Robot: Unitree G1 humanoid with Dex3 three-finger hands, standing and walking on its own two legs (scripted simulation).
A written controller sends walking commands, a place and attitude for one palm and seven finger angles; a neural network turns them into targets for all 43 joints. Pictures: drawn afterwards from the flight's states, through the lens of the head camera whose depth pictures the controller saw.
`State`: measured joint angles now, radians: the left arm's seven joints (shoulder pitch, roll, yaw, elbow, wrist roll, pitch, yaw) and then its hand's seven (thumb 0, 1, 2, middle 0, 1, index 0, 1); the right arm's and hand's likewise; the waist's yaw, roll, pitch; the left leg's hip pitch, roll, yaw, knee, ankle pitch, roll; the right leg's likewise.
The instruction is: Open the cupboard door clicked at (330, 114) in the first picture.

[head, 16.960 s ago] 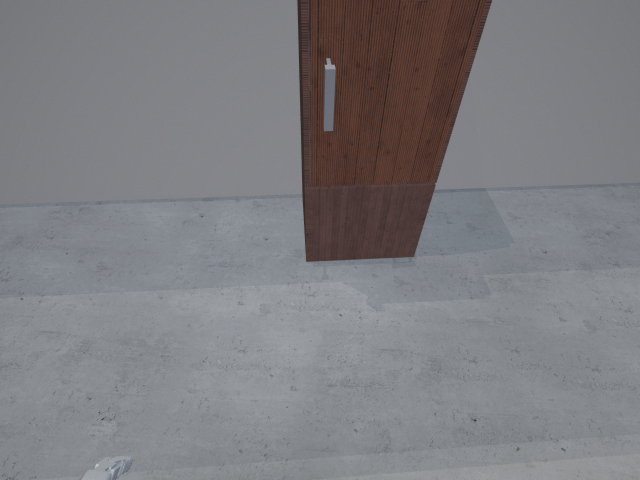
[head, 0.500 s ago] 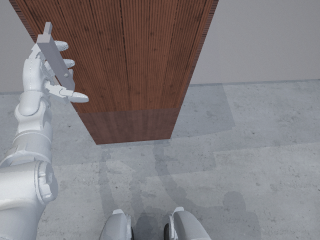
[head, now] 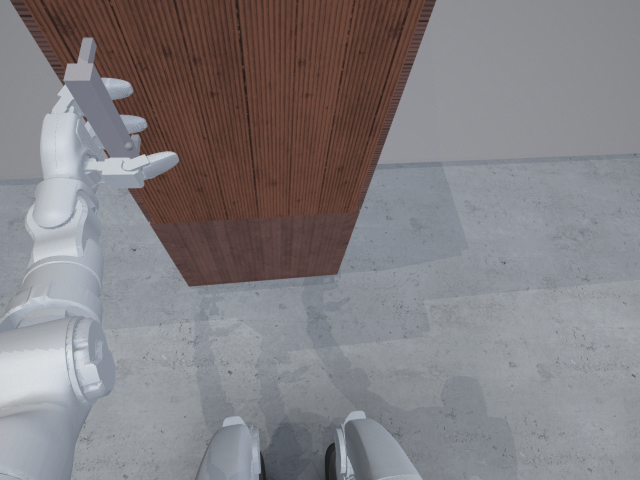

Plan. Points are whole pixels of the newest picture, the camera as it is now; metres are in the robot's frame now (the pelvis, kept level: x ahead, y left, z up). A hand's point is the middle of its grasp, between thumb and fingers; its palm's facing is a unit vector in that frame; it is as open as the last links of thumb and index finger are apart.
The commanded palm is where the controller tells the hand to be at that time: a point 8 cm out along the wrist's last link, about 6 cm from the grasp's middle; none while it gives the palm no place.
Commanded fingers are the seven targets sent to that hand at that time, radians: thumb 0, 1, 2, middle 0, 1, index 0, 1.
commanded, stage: close the thumb around the handle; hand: left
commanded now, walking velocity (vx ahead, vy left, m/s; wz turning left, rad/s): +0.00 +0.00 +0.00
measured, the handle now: (113, 115) +0.55 +0.22 +0.06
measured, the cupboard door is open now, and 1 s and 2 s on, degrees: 0 17 43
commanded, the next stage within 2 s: pull the door open along its arc in 0.38 s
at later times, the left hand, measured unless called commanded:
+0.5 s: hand (132, 145) +0.51 +0.19 +0.06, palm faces +0.05 -1.00 +0.00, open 5.7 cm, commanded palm +0.48 +0.23 +0.07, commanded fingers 0.00 0.90 0.90 -0.40 -1.35 -0.40 -1.35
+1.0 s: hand (153, 218) +0.40 +0.16 +0.06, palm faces +0.20 -0.98 +0.09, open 6.1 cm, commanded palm +0.35 +0.20 +0.07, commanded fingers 0.00 0.90 0.90 -0.40 -1.35 -0.40 -1.35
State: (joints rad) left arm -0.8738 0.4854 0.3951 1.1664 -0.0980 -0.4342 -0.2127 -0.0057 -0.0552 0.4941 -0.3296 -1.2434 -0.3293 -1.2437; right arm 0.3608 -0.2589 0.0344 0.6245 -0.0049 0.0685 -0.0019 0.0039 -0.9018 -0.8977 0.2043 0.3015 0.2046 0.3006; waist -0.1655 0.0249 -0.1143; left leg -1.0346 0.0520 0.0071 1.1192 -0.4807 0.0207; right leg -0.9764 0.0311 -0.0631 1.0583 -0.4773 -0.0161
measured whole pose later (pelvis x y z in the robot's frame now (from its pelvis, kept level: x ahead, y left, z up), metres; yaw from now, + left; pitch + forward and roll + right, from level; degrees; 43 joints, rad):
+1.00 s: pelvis +0.02 +0.01 +0.02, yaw +0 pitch +18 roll -2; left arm -0.29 0.12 0.19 0.54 -0.18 -0.41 0.08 0.04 0.66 0.73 -0.34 -1.35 -0.38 -1.35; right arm 0.34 -0.23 -0.01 0.55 0.00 0.05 0.04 0.01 -0.90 -0.90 0.20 0.30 0.20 0.30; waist -0.06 0.03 -0.15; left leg -0.84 0.04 0.04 1.00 -0.48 0.03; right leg -0.80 0.03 -0.03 0.96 -0.47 0.00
